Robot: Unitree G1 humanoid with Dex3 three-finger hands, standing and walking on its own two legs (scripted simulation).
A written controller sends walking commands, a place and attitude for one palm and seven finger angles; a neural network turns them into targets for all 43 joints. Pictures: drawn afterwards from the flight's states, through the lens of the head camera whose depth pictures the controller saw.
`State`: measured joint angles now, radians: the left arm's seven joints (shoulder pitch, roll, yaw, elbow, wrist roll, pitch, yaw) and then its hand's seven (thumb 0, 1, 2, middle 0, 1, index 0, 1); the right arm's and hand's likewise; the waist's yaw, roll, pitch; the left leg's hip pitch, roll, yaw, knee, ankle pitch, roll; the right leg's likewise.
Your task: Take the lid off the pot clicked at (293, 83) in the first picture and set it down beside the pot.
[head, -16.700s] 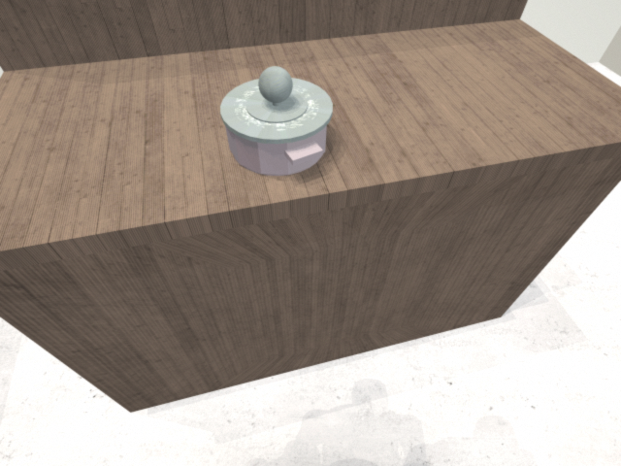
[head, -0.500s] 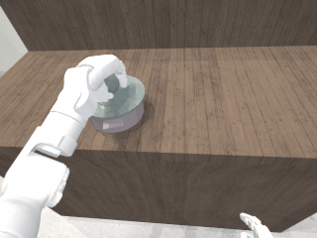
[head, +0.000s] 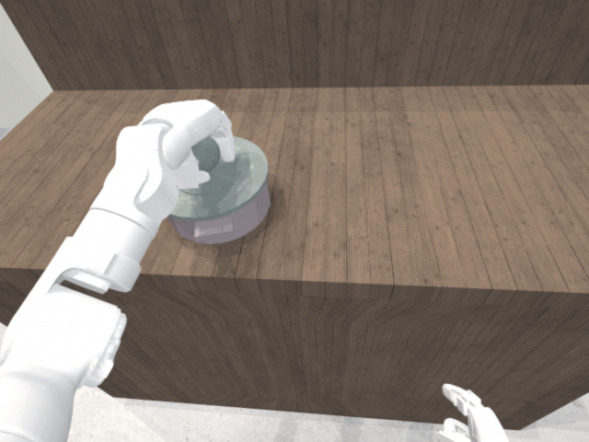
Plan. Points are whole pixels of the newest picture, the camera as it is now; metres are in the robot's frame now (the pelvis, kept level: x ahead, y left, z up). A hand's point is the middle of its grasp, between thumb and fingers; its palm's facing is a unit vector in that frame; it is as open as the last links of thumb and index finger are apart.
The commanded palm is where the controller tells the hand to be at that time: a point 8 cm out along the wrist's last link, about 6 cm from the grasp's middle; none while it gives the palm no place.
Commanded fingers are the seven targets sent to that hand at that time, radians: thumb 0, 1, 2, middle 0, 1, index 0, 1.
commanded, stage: lift the lid straight up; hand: left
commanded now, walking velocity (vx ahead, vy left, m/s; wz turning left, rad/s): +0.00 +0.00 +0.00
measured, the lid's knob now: (201, 153) +0.46 +0.14 +0.17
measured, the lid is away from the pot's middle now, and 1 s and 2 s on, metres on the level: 0.01 0.00 0.01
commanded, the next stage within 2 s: none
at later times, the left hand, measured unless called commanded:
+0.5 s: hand (203, 138) +0.43 +0.12 +0.22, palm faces -0.23 -0.03 -0.97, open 7.6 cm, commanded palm +0.41 +0.13 +0.29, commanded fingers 0.00 0.44 1.26 -0.94 -0.85 -0.96 -0.87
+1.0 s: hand (183, 108) +0.43 +0.13 +0.26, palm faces -0.17 -0.03 -0.99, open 7.5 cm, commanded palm +0.41 +0.14 +0.33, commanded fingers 0.00 0.44 1.26 -0.94 -0.85 -0.96 -0.87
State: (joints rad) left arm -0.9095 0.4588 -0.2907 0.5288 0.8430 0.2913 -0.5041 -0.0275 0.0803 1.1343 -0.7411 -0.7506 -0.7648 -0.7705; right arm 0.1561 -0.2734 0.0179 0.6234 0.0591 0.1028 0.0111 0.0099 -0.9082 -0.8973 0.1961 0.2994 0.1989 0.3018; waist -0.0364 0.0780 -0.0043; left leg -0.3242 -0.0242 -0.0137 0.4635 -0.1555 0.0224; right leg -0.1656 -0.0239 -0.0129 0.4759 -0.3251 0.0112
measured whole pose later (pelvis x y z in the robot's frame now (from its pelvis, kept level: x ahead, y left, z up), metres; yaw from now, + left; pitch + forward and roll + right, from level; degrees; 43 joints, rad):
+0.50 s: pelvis +0.00 +0.00 +0.00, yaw +0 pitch +0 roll +0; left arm -0.99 0.45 -0.31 0.54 0.84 0.30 -0.53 -0.01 0.06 1.11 -0.76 -0.77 -0.79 -0.79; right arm 0.18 -0.27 0.02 0.65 0.06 0.08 0.01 0.01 -0.91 -0.90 0.20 0.30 0.20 0.30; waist -0.03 0.09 -0.01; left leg -0.30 -0.03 -0.01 0.44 -0.14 0.02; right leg -0.15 -0.03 -0.01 0.47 -0.32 0.01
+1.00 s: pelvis -0.01 +0.00 +0.00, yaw +0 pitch +0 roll +0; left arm -1.09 0.50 -0.30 0.56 0.86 0.32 -0.57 -0.01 0.06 1.11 -0.76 -0.77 -0.80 -0.80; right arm 0.17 -0.28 0.02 0.64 0.06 0.06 0.00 0.01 -0.91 -0.90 0.20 0.30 0.20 0.30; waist -0.03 0.09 -0.01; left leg -0.30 -0.02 -0.02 0.44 -0.14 0.02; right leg -0.15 -0.02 -0.01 0.47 -0.32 0.01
